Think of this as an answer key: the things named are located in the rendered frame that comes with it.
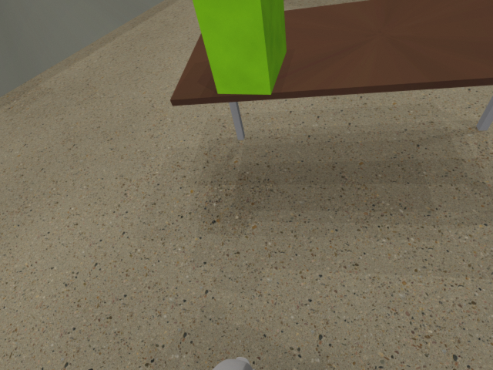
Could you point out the robot left shin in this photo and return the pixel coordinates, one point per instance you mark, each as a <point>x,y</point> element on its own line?
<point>243,359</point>

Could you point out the carton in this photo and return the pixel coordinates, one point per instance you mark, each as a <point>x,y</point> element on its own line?
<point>245,42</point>

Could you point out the table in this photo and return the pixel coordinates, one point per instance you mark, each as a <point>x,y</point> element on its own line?
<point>372,46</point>

